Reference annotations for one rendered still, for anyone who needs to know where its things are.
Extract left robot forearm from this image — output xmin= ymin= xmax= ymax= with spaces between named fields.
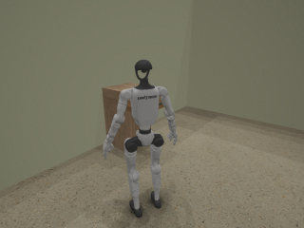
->
xmin=105 ymin=114 xmax=121 ymax=144

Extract right robot forearm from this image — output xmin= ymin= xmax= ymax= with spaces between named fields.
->
xmin=166 ymin=111 xmax=177 ymax=133

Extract left robot upper arm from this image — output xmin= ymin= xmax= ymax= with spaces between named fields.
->
xmin=115 ymin=88 xmax=133 ymax=124

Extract cabinet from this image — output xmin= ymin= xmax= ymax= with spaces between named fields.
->
xmin=102 ymin=83 xmax=151 ymax=151

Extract humanoid robot head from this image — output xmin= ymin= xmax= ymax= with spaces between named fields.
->
xmin=134 ymin=60 xmax=155 ymax=90

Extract right robot upper arm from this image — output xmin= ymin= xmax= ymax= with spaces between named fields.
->
xmin=156 ymin=86 xmax=174 ymax=117

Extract left robot hand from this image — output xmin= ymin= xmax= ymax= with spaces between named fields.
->
xmin=103 ymin=141 xmax=114 ymax=159

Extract drawer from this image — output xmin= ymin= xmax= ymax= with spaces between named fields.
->
xmin=126 ymin=96 xmax=164 ymax=113

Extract right robot hand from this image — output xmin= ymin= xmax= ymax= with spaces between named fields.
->
xmin=167 ymin=131 xmax=178 ymax=145

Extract robot torso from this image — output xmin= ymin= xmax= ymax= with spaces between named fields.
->
xmin=130 ymin=84 xmax=160 ymax=147

